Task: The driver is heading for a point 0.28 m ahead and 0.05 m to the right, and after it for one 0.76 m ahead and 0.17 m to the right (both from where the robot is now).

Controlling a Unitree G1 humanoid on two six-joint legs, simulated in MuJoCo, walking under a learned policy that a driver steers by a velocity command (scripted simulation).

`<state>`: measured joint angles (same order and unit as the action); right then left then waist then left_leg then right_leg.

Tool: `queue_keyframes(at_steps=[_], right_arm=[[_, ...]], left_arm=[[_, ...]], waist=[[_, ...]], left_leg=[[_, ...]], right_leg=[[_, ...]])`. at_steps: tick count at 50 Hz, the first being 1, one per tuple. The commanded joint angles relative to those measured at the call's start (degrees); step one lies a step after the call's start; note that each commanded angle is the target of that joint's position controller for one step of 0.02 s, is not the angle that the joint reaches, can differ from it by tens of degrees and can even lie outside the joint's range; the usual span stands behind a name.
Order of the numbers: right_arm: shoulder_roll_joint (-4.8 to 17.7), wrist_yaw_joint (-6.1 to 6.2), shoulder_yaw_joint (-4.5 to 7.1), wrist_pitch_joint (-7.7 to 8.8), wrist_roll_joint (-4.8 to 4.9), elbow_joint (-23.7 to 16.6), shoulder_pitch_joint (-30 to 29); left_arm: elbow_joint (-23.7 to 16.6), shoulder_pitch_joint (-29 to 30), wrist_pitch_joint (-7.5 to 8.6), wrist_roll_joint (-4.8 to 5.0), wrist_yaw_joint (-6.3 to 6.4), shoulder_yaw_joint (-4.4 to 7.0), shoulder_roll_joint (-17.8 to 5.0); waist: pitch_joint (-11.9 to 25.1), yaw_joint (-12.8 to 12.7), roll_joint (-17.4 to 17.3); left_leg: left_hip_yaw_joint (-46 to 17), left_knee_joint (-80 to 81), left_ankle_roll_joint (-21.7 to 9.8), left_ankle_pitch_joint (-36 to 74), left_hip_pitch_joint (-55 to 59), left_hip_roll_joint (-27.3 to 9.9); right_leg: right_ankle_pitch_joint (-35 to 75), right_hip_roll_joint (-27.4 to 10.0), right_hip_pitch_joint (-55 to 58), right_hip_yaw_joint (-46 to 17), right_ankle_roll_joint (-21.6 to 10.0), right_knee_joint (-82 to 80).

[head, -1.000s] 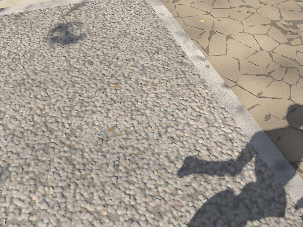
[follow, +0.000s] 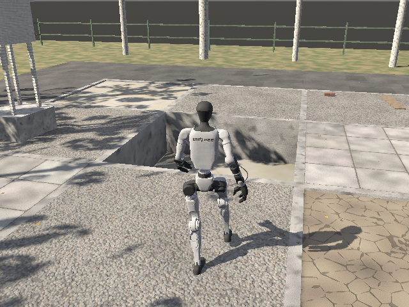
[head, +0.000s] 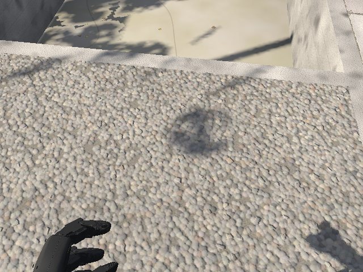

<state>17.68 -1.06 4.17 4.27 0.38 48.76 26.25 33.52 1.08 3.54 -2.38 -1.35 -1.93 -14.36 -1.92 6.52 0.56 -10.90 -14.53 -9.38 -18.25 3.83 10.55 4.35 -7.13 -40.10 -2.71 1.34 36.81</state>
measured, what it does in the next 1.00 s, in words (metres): walks ahead, turning right: right foot, then left foot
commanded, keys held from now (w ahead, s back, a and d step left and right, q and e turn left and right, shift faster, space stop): w+shift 0.04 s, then shift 0.02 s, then e+shift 0.66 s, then shift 0.16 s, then q+shift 0.12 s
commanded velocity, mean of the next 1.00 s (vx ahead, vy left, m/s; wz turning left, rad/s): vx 0.27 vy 0.00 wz -0.43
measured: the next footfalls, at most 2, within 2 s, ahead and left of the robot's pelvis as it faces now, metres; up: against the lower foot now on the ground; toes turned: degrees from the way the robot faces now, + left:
right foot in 0.10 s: +0.31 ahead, -0.15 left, +0.00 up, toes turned +2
left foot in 0.50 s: +0.52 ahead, +0.01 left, +0.00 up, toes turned -17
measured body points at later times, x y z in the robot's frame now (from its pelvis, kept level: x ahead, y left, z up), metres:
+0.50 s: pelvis +0.34 -0.05 -0.01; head +0.37 -0.05 +0.44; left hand +0.35 +0.24 -0.14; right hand +0.55 -0.30 -0.08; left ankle +0.48 +0.02 -0.74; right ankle +0.27 -0.15 -0.73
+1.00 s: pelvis +0.36 -0.08 +0.00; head +0.35 -0.11 +0.45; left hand +0.63 +0.04 -0.07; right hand +0.27 -0.35 -0.13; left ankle +0.46 +0.03 -0.69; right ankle +0.31 -0.16 -0.73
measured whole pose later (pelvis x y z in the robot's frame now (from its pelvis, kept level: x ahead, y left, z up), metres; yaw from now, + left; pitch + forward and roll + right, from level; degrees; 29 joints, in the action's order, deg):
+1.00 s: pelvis +0.36 -0.08 +0.00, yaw -30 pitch -1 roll +1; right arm 17.0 -0.2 3.0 -3.9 -0.5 43.3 17.1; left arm 37.2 -8.7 -2.9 -1.9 -0.4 0.4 -13.4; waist -1.7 3.1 -2.7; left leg 1.7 -48.1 1.9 -23.0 -24.3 -2.4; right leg -15.8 0.8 -12.6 0.8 -2.8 29.3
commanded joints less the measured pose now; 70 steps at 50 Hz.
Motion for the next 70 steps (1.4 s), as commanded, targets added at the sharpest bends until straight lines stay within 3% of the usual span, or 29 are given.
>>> queue_keyframes(at_steps=[1,4,5,6,7,9,11,17,23,24,25,26,27,29,33,42,43,44,45,46,48,50,52,62,66,67,68,69,70], right_arm=[[9.0,0.59,2.07,1.14,-0.25,-2.0,0.7],[12.6,1.46,2.57,0.75,-1.59,-1.4,-1.5],[10.1,1.64,1.99,0.85,-1.88,-2.1,-3.8],[1.2,1.74,0.08,0.87,0.56,-4.0,4.2],[3.7,2.03,-0.2,0.85,0.12,-2.6,7.2],[5.0,1.9,-0.89,0.97,-2.08,-5.3,-7.4],[4.1,1.03,-1.4,0.15,-3.83,-8.4,-13.6],[0.5,0.79,-3.98,-2.3,-1.9,-12.1,-16.4],[3.8,2.57,-3.43,-1.91,-1.8,-13.2,-19.0],[4.6,2.93,-3.21,-0.99,-2.17,-12.9,-17.4],[8.0,3.56,-2.46,-0.37,-2.67,-13.0,-14.2],[9.5,3.53,-2.2,-1.34,-2.49,-14.2,-13.7],[7.8,3.42,-1.52,-2.46,-0.89,-13.9,-13.0],[1.4,3.89,-3.15,-3.35,-1.21,-15.1,-18.1],[2.7,4.05,-2.23,-3.57,-2.31,-14.7,-19.4],[7.8,1.73,0.53,-4.21,-2.28,-12.6,-15.8],[8.1,1.52,0.72,-4.76,-1.65,-12.3,-15.4],[6.8,1.09,0.69,-5.31,-1.66,-11.2,-11.9],[-0.2,0.45,-1.24,-6.03,-2.05,-13.5,-9.0],[2.8,1.67,-0.76,-7.45,-1.94,-13.5,-14.2],[1.3,0.9,-1.19,-8.15,-0.1,-10.5,-11.6],[5.0,0.33,0.39,-7.59,-0.97,-6.8,-7.3],[6.6,-0.04,1.39,-7.29,-0.81,-6.5,-6.8],[2.1,-1.35,0.63,-8.53,-0.3,-11.2,-11.0],[2.0,-1.5,0.92,-7.69,-0.31,-11.9,-8.2],[5.3,-0.85,1.82,-6.99,-1.33,-11.4,-6.1],[15.4,-0.21,4.12,-6.2,-1.26,-12.5,-4.9],[15.8,-0.09,4.98,-6.37,-1.21,-11.9,0.2],[13.6,0.28,4.34,-6.68,-0.93,-11.8,-2.2]], left_arm=[[-3.6,4.1,0.9,0.31,0.22,1.77,-5.5],[2.2,-14.9,1.79,0.25,1.75,4.39,-10.3],[5.2,-25.6,2.18,-0.32,2.61,5.23,-12.4],[6.2,-30.3,2.6,-2.4,2.67,6.58,-18.1],[8.0,-31.9,1.88,-0.18,1.12,7.37,-17.3],[7.2,-21.5,1.72,1.84,0.49,5.74,-8.6],[9.8,-23.0,1.6,2.66,0.84,4.89,-6.1],[10.0,-19.7,-0.11,1.74,0.83,7.06,-11.5],[8.0,-20.5,-3.12,2.28,1.53,8.67,-12.0],[7.5,-20.5,-3.22,2.55,1.59,8.72,-11.3],[6.2,-23.0,-2.92,3.18,1.48,8.06,-8.2],[6.1,-32.5,-3.41,4.06,2.28,7.44,-4.9],[6.9,-33.5,-4.44,2.16,2.71,8.15,-9.7],[6.7,-25.7,-6.09,0.84,1.88,8.78,-10.3],[4.5,-21.8,-8.34,1.91,0.07,8.22,-7.9],[0.5,-15.6,-8.32,2.11,-1.49,6.44,-6.6],[1.3,-17.4,-7.75,1.75,-1.29,6.41,-6.8],[1.7,-18.1,-7.06,1.12,-0.82,6.62,-8.8],[-0.6,-16.1,-6.5,0.85,-0.23,7.2,-14.9],[-1.1,-16.4,-6.25,0.29,0.53,7.54,-15.6],[0.0,-7.7,-5.54,0.16,1.26,3.92,-6.0],[0.1,-5.4,-4.94,0.5,2.65,4.22,-7.0],[0.8,-8.4,-5.26,1.37,3.21,4.77,-8.1],[2.6,-10.1,-5.16,0.53,3.31,6.14,-8.0],[3.2,-8.8,-4.93,1.42,2.42,7.15,-9.6],[3.7,-10.4,-4.93,1.64,2.08,7.23,-8.8],[-0.1,-9.5,-5.46,1.23,1.88,5.96,-4.3],[-1.8,-2.9,-6.28,0.52,2.59,5.64,-5.3],[-1.2,-4.2,-6.44,1.1,2.64,5.61,-5.5]], waist=[[-0.5,-0.6,-3.0],[8.9,-10.4,-4.6],[12.8,-15.5,-4.5],[22.0,-11.0,12.4],[28.6,-11.9,14.8],[12.3,-10.2,2.2],[5.2,-8.9,0.7],[6.6,-4.0,4.8],[5.4,-4.8,5.0],[4.9,-4.3,3.3],[8.8,-4.8,-4.1],[16.1,-8.5,-13.8],[19.2,-7.4,-13.3],[9.6,-8.1,-6.4],[6.7,-8.9,-9.3],[7.7,-7.9,-11.1],[7.2,-9.0,-9.2],[5.6,-8.7,-1.7],[5.9,-6.5,18.3],[3.9,-10.7,12.5],[0.6,-4.9,9.3],[0.3,-4.4,11.7],[2.2,-5.4,7.5],[3.4,-7.7,7.7],[5.2,-4.4,5.3],[4.5,-3.2,-2.8],[2.3,-4.4,-19.4],[4.0,0.5,-12.6],[2.8,-1.8,-8.7]], left_leg=[[-6.4,1.9,-2.9,41.3,-6.7,-13.8],[-3.3,-22.2,1.4,63.4,0.5,-13.6],[-1.7,-36.5,2.7,54.1,-7.7,-11.3],[3.9,-63.2,6.6,8.9,-26.2,-2.8],[2.4,-72.4,7.0,-11.4,-35.7,1.9],[4.0,-66.9,7.3,-3.7,-41.9,-6.8],[5.9,-58.7,8.7,-4.2,-41.7,-9.4],[10.6,-31.2,11.4,6.3,-25.0,-6.9],[6.1,-14.5,10.3,16.6,-16.0,-7.0],[4.9,-9.8,9.4,20.6,-12.4,-9.3],[-3.6,-9.9,6.5,34.0,-4.6,-21.4],[-16.2,-11.8,-1.1,54.3,2.8,-38.2],[-21.1,-10.5,-6.1,49.1,0.8,-39.7],[-9.2,-6.6,-3.8,34.0,-7.9,-30.9],[4.2,-4.3,-2.4,33.3,-14.5,-26.1],[11.8,-8.7,0.3,20.4,-19.1,-27.0],[13.4,-11.9,2.7,17.8,-22.0,-25.9],[16.6,-18.1,7.0,9.3,-27.3,-23.2],[22.0,-31.7,12.5,-16.0,-39.8,-15.4],[13.4,-37.3,12.3,-15.9,-35.0,-14.0],[9.5,-36.3,11.3,-6.4,-26.5,-13.9],[10.3,-39.4,11.1,-2.7,-26.5,-10.5],[10.3,-45.0,11.2,-5.4,-29.7,-9.5],[15.1,-31.2,10.0,-9.2,-26.2,-11.8],[16.4,-15.6,7.1,1.0,-15.6,-10.4],[6.8,-6.7,5.1,7.5,-10.3,-13.8],[-19.8,-4.2,-2.4,31.8,-5.1,-30.6],[-21.7,-4.6,-9.4,38.9,-5.7,-32.1],[-16.7,-4.9,-9.6,32.9,-6.2,-29.5]], right_leg=[[3.4,5.0,14.8,4.9,-2.6,-7.0],[-4.4,9.4,30.1,6.3,-5.5,-10.1],[-2.9,4.3,42.3,2.8,-7.0,-8.1],[16.6,-15.3,61.2,-23.6,-16.1,-4.1],[23.8,-17.8,66.4,-42.0,-22.2,-10.2],[25.3,-11.0,51.5,-25.5,-19.4,-12.6],[31.1,-5.6,41.5,-18.3,-17.0,-15.8],[34.7,3.5,22.8,-10.2,-12.8,-17.3],[10.1,6.4,22.4,-19.4,-6.5,-8.4],[3.9,8.4,21.3,-19.6,-5.0,-4.0],[-11.2,11.1,17.8,-15.4,-3.0,7.4],[-46.0,17.3,12.7,-5.8,-2.1,20.3],[-45.4,14.2,10.4,-1.0,-1.8,29.1],[-36.2,10.3,8.5,-0.6,-0.1,33.1],[-30.2,8.4,11.3,1.8,2.2,32.3],[-26.1,9.2,27.3,6.7,-2.3,0.2],[-21.7,10.2,32.3,7.0,-3.2,-7.8],[-18.9,6.9,36.5,0.2,-4.2,-16.3],[-12.2,-13.1,40.3,-24.2,-8.9,-23.0],[-1.0,-16.2,27.3,-21.5,-14.6,-21.9],[-3.2,-7.5,21.7,-7.6,-11.5,-22.9],[3.3,-4.0,25.8,-0.8,-10.0,-21.0],[11.3,-6.5,31.8,0.0,-11.6,-18.3],[6.3,-11.8,35.9,3.2,-12.8,-14.4],[-0.4,-11.4,30.3,8.5,-7.2,-6.1],[-11.5,-7.5,23.3,12.1,-2.7,3.7],[-40.2,4.3,4.8,15.0,2.9,18.2],[-44.7,7.4,1.6,3.6,2.4,27.2],[-39.8,5.9,0.3,0.7,2.1,30.0]])
Keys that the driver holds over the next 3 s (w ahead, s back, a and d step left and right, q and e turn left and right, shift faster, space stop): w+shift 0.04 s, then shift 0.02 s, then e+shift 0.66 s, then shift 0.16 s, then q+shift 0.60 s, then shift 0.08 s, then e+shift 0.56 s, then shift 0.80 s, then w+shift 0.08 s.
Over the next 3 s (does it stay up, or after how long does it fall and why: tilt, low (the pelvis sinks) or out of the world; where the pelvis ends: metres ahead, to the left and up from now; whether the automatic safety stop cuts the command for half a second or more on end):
stays up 0.40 -0.06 0.01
